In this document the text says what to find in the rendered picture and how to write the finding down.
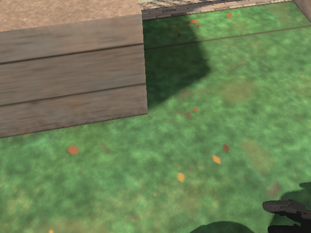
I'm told stairs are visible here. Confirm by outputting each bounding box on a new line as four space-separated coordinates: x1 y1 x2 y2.
139 0 269 18

